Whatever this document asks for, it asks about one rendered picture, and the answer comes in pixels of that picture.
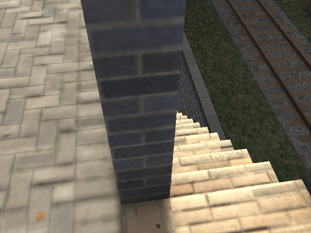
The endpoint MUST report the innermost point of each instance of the stairs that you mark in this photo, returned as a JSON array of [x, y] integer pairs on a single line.
[[203, 163]]

